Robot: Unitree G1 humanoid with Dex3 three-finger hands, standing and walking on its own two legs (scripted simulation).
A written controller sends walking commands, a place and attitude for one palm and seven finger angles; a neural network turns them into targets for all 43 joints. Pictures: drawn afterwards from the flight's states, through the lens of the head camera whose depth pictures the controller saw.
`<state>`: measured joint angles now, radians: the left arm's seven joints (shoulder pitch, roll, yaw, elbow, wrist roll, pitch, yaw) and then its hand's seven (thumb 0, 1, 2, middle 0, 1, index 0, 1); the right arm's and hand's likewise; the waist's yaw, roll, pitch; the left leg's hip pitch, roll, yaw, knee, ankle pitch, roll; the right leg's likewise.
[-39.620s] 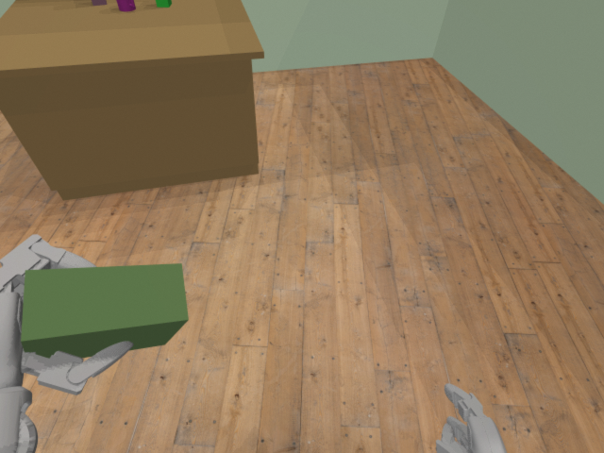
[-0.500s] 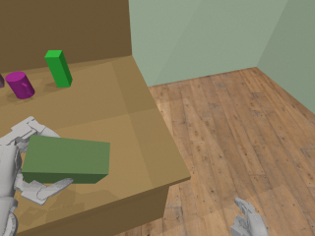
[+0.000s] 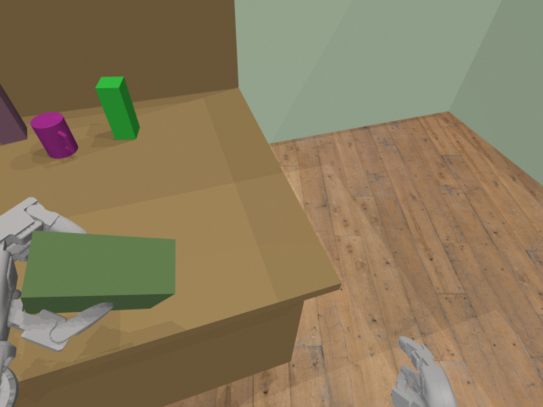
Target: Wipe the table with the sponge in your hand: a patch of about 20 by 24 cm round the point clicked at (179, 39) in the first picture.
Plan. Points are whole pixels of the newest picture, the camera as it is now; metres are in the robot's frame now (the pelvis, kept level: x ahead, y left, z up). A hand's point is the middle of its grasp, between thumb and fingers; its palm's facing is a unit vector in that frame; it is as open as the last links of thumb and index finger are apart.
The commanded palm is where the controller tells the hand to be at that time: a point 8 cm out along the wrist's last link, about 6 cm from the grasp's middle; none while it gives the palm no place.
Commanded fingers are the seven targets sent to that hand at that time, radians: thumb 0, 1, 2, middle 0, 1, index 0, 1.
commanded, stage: step back with the hand held close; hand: left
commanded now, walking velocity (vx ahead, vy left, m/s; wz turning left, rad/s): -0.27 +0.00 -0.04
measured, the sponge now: (123, 276) +0.23 +0.19 +0.14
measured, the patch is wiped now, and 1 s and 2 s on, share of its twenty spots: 1.00 1.00 1.00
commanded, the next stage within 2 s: stop stepping back and stand still in 0.64 s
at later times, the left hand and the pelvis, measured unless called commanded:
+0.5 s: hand (56, 343) +0.14 +0.21 +0.17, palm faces +0.28 -0.88 -0.38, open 10.2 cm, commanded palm +0.08 +0.27 +0.19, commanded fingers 0.00 0.10 1.30 -1.20 -1.60 -1.20 -1.60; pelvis -0.09 -0.01 +0.00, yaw -2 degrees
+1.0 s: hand out of the picture -0.01 +0.21 +0.18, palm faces +0.32 -0.84 -0.43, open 10.2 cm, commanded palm -0.05 +0.26 +0.19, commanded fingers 0.00 0.10 1.30 -1.20 -1.60 -1.20 -1.60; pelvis -0.22 -0.01 +0.00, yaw -1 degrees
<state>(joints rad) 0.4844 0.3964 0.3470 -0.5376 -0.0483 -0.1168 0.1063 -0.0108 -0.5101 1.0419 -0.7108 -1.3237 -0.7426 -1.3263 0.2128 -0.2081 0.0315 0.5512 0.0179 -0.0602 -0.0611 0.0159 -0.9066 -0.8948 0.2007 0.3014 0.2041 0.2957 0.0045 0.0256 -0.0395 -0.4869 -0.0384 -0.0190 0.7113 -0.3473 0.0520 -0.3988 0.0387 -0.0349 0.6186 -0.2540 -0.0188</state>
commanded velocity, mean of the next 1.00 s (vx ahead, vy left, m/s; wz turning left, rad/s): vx -0.21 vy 0.01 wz -0.02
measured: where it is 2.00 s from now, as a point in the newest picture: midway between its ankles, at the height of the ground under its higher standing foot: outside the picture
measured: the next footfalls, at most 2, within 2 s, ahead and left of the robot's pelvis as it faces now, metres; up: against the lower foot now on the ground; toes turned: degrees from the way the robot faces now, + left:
right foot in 0.42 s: -0.05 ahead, -0.15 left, +0.00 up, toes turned -1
left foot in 0.64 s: -0.06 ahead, +0.11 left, +0.00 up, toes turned -1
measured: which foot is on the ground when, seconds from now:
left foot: down 0.00-0.46, up 0.48-0.62, down 0.64-0.94, up 0.96-1.00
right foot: down 0.00-0.16, up 0.18-0.40, down 0.42-0.64, up 0.66-0.90, down 0.92-1.00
